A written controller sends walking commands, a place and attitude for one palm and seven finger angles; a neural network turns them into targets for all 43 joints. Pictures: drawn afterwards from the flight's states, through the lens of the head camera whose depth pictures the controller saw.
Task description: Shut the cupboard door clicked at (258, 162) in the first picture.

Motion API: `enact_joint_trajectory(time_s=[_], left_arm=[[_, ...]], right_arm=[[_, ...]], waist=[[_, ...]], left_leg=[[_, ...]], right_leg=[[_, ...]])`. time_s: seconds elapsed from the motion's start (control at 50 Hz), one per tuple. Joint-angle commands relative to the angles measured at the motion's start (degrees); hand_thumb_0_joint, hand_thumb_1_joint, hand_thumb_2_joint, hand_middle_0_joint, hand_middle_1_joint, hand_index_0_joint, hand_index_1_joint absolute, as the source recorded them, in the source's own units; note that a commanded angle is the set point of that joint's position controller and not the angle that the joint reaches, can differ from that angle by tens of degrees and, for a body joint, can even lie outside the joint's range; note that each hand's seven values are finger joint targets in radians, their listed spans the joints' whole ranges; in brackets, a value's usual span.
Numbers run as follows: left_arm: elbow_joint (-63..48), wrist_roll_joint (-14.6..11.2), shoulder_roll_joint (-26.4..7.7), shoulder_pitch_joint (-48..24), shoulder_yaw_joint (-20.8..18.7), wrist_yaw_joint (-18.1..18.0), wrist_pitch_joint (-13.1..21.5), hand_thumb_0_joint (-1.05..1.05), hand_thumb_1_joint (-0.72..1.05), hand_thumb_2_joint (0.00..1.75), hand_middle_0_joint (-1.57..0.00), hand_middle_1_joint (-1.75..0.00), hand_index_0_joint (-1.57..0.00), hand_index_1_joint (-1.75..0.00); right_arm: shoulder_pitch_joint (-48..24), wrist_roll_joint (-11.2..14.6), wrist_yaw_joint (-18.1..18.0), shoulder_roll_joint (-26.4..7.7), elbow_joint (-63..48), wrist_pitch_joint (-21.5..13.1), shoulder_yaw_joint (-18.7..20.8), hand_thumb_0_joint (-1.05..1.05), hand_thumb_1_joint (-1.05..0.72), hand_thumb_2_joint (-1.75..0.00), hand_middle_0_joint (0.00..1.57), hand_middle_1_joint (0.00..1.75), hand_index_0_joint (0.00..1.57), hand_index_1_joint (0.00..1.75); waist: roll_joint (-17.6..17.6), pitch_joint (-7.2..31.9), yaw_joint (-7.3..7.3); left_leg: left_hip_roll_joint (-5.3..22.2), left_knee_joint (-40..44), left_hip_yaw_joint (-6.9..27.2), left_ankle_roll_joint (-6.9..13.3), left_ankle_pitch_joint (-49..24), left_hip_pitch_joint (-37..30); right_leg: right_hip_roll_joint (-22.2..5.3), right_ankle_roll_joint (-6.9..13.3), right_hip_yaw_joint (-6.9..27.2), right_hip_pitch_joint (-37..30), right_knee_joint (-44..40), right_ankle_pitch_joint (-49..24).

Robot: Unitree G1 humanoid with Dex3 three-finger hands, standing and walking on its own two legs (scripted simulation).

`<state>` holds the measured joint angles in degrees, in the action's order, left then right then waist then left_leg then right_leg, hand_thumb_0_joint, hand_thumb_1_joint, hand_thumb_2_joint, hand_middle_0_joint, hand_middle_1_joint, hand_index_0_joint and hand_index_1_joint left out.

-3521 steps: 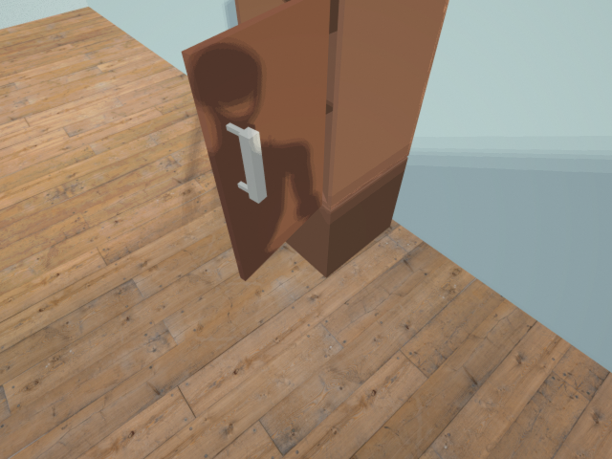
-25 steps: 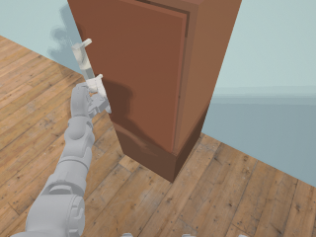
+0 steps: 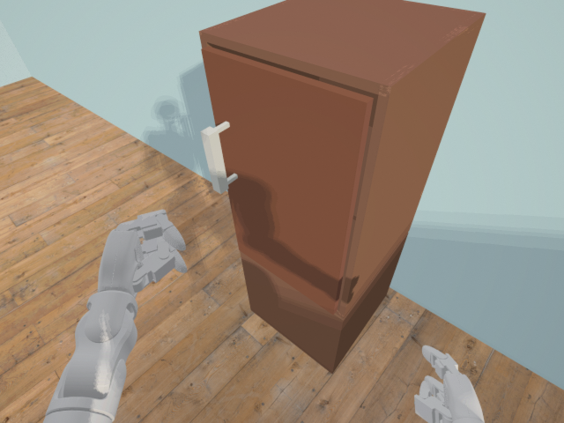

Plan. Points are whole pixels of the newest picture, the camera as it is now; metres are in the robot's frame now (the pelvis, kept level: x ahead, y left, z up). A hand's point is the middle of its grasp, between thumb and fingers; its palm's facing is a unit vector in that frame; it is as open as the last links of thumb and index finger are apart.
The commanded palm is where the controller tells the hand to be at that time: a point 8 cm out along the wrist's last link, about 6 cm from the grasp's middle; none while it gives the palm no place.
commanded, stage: draw the hand back to the body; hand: left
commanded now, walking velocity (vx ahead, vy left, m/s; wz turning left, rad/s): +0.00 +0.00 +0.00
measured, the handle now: (222, 157) +0.63 +0.18 +0.04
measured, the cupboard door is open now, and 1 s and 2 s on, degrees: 0 0 0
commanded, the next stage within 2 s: step back with the hand held close in 0.90 s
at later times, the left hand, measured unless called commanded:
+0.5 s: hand (52, 295) +0.21 +0.27 +0.16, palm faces +0.43 -0.81 -0.39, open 6.0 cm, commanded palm +0.16 +0.31 +0.18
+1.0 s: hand (39, 299) +0.20 +0.27 +0.17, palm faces +0.46 -0.80 -0.39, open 7.4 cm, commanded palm +0.15 +0.31 +0.18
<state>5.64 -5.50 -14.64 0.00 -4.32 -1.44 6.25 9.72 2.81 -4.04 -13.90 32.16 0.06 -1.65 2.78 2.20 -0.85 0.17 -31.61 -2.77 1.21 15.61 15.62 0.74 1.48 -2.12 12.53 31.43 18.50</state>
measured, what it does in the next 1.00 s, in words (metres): stands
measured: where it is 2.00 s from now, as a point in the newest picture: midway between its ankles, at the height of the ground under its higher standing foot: outside the picture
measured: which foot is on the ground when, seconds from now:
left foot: down 0.00-1.00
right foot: down 0.00-1.00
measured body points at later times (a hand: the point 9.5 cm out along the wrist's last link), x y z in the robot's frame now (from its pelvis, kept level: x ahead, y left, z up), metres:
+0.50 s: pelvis +0.02 +0.01 +0.01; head +0.00 -0.02 +0.46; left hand +0.18 +0.31 +0.18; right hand +0.20 -0.20 -0.08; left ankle +0.01 +0.11 -0.73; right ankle -0.02 -0.10 -0.73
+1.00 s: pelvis +0.02 +0.01 +0.01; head -0.01 -0.02 +0.46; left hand +0.17 +0.31 +0.19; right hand +0.21 -0.21 -0.07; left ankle +0.01 +0.11 -0.73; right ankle -0.02 -0.10 -0.73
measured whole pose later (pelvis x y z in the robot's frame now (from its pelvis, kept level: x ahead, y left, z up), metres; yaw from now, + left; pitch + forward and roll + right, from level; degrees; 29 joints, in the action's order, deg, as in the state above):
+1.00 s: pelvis +0.02 +0.01 +0.01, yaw +0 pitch -4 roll +0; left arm -21.4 -4.4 -19.6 26.5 -19.6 -5.6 4.5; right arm 10.8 0.6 -3.8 -12.5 35.5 -4.3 -1.4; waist 3.6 0.7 -3.6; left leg -0.4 -25.0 -2.4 1.5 14.0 7.5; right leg 0.5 0.9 -2.4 3.5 23.0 16.0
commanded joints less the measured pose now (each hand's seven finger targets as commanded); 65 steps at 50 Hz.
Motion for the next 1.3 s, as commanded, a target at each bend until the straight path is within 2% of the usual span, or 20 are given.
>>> enact_joint_trajectory(time_s=[0.0,0.08,0.14,0.22,0.32,0.36,0.46,0.5,0.52,0.58,0.72,0.8,1.0,1.02,1.04,1.1,1.18,1.22,1.26,1.28], left_arm=[[-19.00,0.70,-8.77,-11.92,-4.97,-2.72,1.47,0.00,0.90,0.90,-0.89,-1.05,-0.89,-1.05],[-24.41,1.00,-10.69,-5.32,-7.83,-3.39,0.74,0.00,0.90,0.90,-0.78,-0.93,-0.78,-0.93],[-27.90,1.03,-10.03,-0.64,-8.30,-3.56,0.27,0.00,0.90,0.90,-0.69,-0.84,-0.69,-0.84],[-30.28,1.07,-11.99,5.22,-12.07,-3.92,-0.11,0.00,0.90,0.90,-0.58,-0.72,-0.58,-0.72],[-35.39,1.14,-13.59,11.33,-15.41,-4.31,0.25,0.00,0.90,0.90,-0.45,-0.57,-0.45,-0.57],[-35.66,0.89,-15.05,15.43,-18.02,-4.52,0.15,0.00,0.90,0.90,-0.39,-0.51,-0.39,-0.51],[-39.17,0.72,-17.45,21.85,-22.98,-5.02,1.15,0.00,0.90,0.90,-0.25,-0.36,-0.25,-0.36],[-39.97,0.45,-17.43,23.81,-24.03,-5.18,1.48,0.00,0.90,0.90,-0.20,-0.30,-0.20,-0.30],[-39.58,0.69,-15.45,22.71,-21.81,-5.05,1.47,0.00,0.90,0.90,-0.20,-0.30,-0.20,-0.30],[-37.03,0.87,-14.25,20.90,-20.21,-5.25,1.16,0.00,0.90,0.90,-0.20,-0.30,-0.20,-0.30],[-39.27,1.25,-16.05,19.70,-21.59,-5.78,1.87,0.00,0.90,0.90,-0.20,-0.30,-0.20,-0.30],[-40.13,1.27,-16.43,20.53,-22.31,-5.69,2.01,0.00,0.90,0.90,-0.20,-0.30,-0.20,-0.30],[-37.73,0.76,-15.16,21.87,-21.85,-5.08,1.37,0.00,0.90,0.90,-0.20,-0.30,-0.20,-0.30],[-41.90,1.36,-22.37,15.33,-28.05,-5.58,3.58,0.00,0.90,0.90,-0.20,-0.30,-0.20,-0.30],[-37.51,1.27,-18.82,20.19,-25.19,-5.36,3.92,0.00,0.90,0.90,-0.20,-0.30,-0.20,-0.30],[-37.85,1.58,-17.28,24.36,-23.54,-5.26,4.80,0.00,0.90,0.90,-0.20,-0.30,-0.20,-0.30],[-39.37,1.21,-18.37,27.38,-24.66,-5.76,4.62,0.00,0.90,0.90,-0.20,-0.30,-0.20,-0.30],[-39.95,1.00,-19.58,28.35,-25.89,-6.05,4.43,0.00,0.90,0.90,-0.20,-0.30,-0.20,-0.30],[-42.02,0.98,-21.19,28.13,-27.30,-6.32,4.55,0.00,0.90,0.90,-0.20,-0.30,-0.20,-0.30],[-41.49,0.85,-20.49,29.36,-26.95,-6.42,4.44,0.00,0.90,0.90,-0.20,-0.30,-0.20,-0.30]], right_arm=[[-5.52,-0.50,-0.94,-4.97,-7.52,-2.42,1.33,0.00,-0.90,-0.90,0.20,0.30,0.20,0.30],[-6.46,-1.18,-0.78,-4.87,-7.63,-2.95,0.95,0.00,-0.90,-0.90,0.20,0.30,0.20,0.30],[-6.97,-1.45,-0.49,-4.39,-7.56,-3.10,0.89,0.00,-0.90,-0.90,0.20,0.30,0.20,0.30],[-7.15,-1.77,-0.23,-4.56,-7.36,-3.45,1.04,0.00,-0.90,-0.90,0.20,0.30,0.20,0.30],[-7.16,-1.86,-0.02,-4.49,-7.16,-4.22,1.50,0.00,-0.90,-0.90,0.20,0.30,0.20,0.30],[-7.17,-2.01,-0.14,-4.74,-6.96,-4.60,1.86,0.00,-0.90,-0.90,0.20,0.30,0.20,0.30],[-7.02,-1.79,-0.05,-4.63,-6.53,-5.70,2.35,0.00,-0.90,-0.90,0.20,0.30,0.20,0.30],[-6.85,-1.70,-0.05,-4.45,-6.59,-6.01,2.45,0.00,-0.90,-0.90,0.20,0.30,0.20,0.30],[-6.85,-1.67,-0.11,-4.52,-6.26,-6.19,2.51,0.00,-0.90,-0.90,0.20,0.30,0.20,0.30],[-6.21,-1.71,-0.38,-5.16,-5.80,-6.64,2.85,0.00,-0.90,-0.90,0.20,0.30,0.20,0.30],[-6.66,-1.94,-0.87,-4.88,-5.68,-7.46,2.87,0.00,-0.90,-0.90,0.20,0.30,0.20,0.30],[-6.87,-2.02,-0.70,-4.48,-5.51,-7.73,2.61,0.00,-0.90,-0.90,0.20,0.30,0.20,0.30],[-6.69,-2.03,-0.42,-4.53,-5.77,-7.08,2.69,0.00,-0.90,-0.90,0.20,0.30,0.20,0.30],[-5.92,-1.69,-0.34,-6.16,-7.39,-5.87,3.22,0.00,-0.90,-0.90,0.20,0.30,0.20,0.30],[-6.08,-2.03,-0.61,-5.53,-6.23,-5.27,3.18,0.00,-0.90,-0.90,0.20,0.30,0.20,0.30],[-5.73,-2.17,-0.72,-5.87,-6.79,-3.84,3.68,0.00,-0.90,-0.90,0.20,0.30,0.20,0.30],[-5.52,-1.96,-1.24,-6.30,-8.18,-2.00,4.12,0.00,-0.90,-0.90,0.20,0.30,0.20,0.30],[-5.53,-1.82,-1.42,-6.34,-8.97,-1.03,4.28,0.00,-0.90,-0.90,0.20,0.30,0.20,0.30],[-5.60,-1.80,-1.70,-6.73,-9.56,-0.43,4.59,0.00,-0.90,-0.90,0.20,0.30,0.20,0.30],[-5.42,-1.65,-1.73,-6.28,-9.96,-0.18,4.40,0.00,-0.90,-0.90,0.20,0.30,0.20,0.30]], waist=[[0.51,6.73,0.59],[-0.56,6.98,-0.47],[2.33,5.70,-0.67],[-0.82,3.98,-1.33],[1.63,4.22,-1.81],[-0.91,3.98,-2.26],[1.80,3.61,-2.93],[1.28,2.63,-2.95],[2.01,1.88,-2.30],[-0.98,-0.70,-1.70],[0.27,2.83,-2.57],[2.58,1.95,-2.76],[0.43,0.20,-2.63],[1.05,-0.62,-0.83],[-1.34,-0.16,-0.26],[-0.69,3.24,-0.05],[0.57,7.53,0.04],[-0.63,8.39,-0.01],[0.83,9.52,-0.06],[0.33,9.42,0.00]], left_leg=[[0.25,8.00,2.33,0.69,-8.52,-11.34],[0.34,9.49,2.45,0.65,-12.51,-13.05],[0.44,9.96,2.39,0.28,-13.79,-13.58],[0.59,10.49,2.81,0.14,-14.98,-12.76],[0.68,10.24,2.83,-0.06,-16.41,-13.04],[0.71,10.10,2.74,0.22,-16.34,-12.35],[0.66,9.58,2.52,0.19,-16.77,-11.33],[0.69,9.62,2.48,0.12,-15.94,-10.61],[0.66,9.64,2.28,0.19,-14.92,-10.89],[0.71,10.06,2.36,0.56,-12.28,-10.24],[0.22,9.71,2.25,0.83,-12.79,-11.39],[0.35,9.82,2.22,0.43,-13.49,-11.05],[0.65,10.23,1.96,0.51,-13.34,-10.61],[2.05,6.89,3.40,1.82,-9.80,-6.80],[1.80,5.54,3.75,1.75,-9.14,-7.19],[2.44,5.05,3.74,1.25,-14.17,-7.43],[3.86,5.51,4.10,1.01,-24.70,-7.97],[4.22,5.69,4.21,0.98,-26.33,-7.29],[4.44,5.83,4.43,0.95,-27.53,-6.44],[4.73,6.09,4.47,0.95,-27.14,-5.75]], right_leg=[[-0.35,-0.36,1.02,-0.74,-9.07,-12.13],[-0.30,-0.30,0.56,-3.89,-10.17,-15.63],[-0.40,-0.23,0.49,-4.61,-10.78,-16.27],[-0.26,-0.36,-0.06,-5.19,-11.23,-16.82],[-0.45,-0.40,-0.08,-5.73,-11.14,-17.14],[-0.42,-0.60,-0.11,-6.13,-11.42,-17.50],[-0.69,-0.61,-0.11,-6.28,-11.15,-17.47],[-0.79,-0.63,-0.21,-5.92,-11.03,-16.85],[-0.88,-0.74,-0.09,-4.76,-11.23,-15.85],[-0.97,-1.02,-0.01,-2.84,-12.01,-13.29],[-1.13,-0.84,0.34,-4.75,-11.56,-13.98],[-1.05,-0.63,0.30,-5.00,-11.65,-14.65],[-0.90,-0.88,0.51,-4.48,-12.46,-14.60],[-4.26,-0.77,5.58,-1.33,-15.18,-16.38],[-5.86,-0.32,6.23,-0.19,-15.66,-16.77],[-6.40,-0.26,5.10,-1.00,-12.83,-21.17],[-4.98,-1.12,3.38,-3.24,-8.44,-27.07],[-4.41,-1.38,3.27,-3.83,-7.16,-28.43],[-4.10,-1.43,3.05,-4.68,-5.75,-28.93],[-4.08,-1.50,3.13,-4.90,-5.17,-28.71]])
